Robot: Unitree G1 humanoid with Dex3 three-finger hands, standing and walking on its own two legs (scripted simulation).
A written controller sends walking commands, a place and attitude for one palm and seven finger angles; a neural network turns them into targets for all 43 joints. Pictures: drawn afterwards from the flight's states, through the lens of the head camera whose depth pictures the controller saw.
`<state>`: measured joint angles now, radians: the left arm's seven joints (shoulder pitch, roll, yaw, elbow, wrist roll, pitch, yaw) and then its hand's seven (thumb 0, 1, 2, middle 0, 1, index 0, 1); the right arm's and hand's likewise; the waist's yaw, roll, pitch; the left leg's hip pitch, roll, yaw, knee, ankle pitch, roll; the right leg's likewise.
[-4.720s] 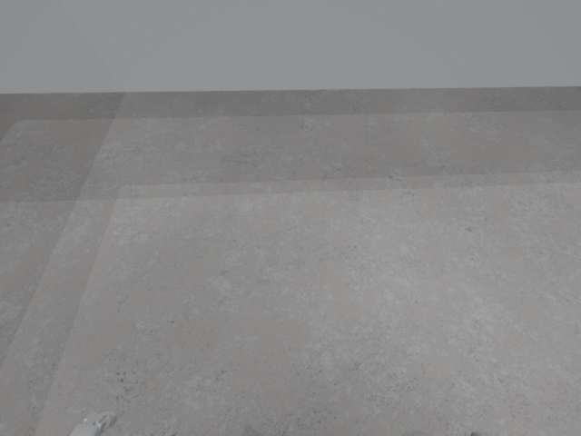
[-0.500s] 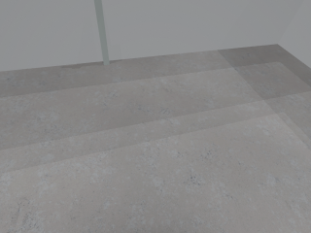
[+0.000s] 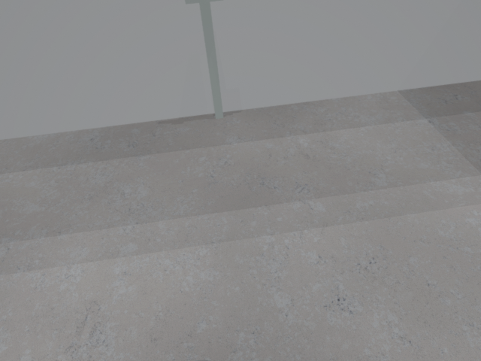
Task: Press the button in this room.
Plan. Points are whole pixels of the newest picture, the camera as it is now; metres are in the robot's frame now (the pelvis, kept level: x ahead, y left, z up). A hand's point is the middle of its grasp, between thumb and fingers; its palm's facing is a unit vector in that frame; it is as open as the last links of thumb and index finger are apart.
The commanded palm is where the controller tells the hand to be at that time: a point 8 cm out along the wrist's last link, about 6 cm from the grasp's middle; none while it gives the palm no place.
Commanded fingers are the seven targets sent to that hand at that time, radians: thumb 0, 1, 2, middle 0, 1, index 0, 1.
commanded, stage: turn or walk to find it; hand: left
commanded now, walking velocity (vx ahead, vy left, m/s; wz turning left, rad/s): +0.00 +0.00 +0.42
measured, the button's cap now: out of the picture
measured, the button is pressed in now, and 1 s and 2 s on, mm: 0 0 0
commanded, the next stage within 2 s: none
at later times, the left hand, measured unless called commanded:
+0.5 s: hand out of the picture +0.04 +0.26 -0.19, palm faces +0.25 -0.95 -0.20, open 7.4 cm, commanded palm none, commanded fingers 0.00 0.90 0.90 -0.20 -0.30 -0.20 -0.30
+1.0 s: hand out of the picture +0.11 +0.24 -0.15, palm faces +0.36 -0.90 -0.26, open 7.4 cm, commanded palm none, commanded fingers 0.00 0.90 0.90 -0.20 -0.30 -0.20 -0.30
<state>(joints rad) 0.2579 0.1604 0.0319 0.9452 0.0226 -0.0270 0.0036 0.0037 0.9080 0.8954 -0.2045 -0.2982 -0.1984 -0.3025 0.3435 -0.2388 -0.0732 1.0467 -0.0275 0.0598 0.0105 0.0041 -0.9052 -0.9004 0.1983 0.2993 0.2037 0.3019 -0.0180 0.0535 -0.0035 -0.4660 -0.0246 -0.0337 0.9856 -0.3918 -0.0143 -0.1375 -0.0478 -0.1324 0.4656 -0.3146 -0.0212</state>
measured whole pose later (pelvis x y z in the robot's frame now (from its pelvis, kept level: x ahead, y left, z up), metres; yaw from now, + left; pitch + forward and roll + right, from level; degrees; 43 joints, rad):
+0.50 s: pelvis +0.07 +0.06 -0.01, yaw +11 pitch -1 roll -1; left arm 0.27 0.22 0.05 1.00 0.02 0.04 0.02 0.01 0.91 0.90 -0.21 -0.30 -0.20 -0.30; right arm 0.09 -0.19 -0.03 0.93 -0.01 0.00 -0.01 0.00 -0.91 -0.90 0.20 0.30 0.20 0.30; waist 0.03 -0.03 0.12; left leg -0.32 -0.01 0.11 0.59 -0.26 0.09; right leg -0.40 -0.12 -0.07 1.18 -0.51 0.07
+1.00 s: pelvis +0.07 +0.02 -0.01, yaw +23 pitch +1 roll +1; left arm 0.14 0.19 0.04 0.89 0.01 0.04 0.02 0.01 0.91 0.90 -0.20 -0.30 -0.20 -0.30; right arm 0.30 -0.21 -0.07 0.98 -0.02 0.04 0.00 0.00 -0.90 -0.90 0.20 0.30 0.21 0.30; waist -0.06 0.03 0.05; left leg -0.35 -0.10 -0.07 0.47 -0.13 0.04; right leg -0.25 -0.02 -0.02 0.57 -0.34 0.05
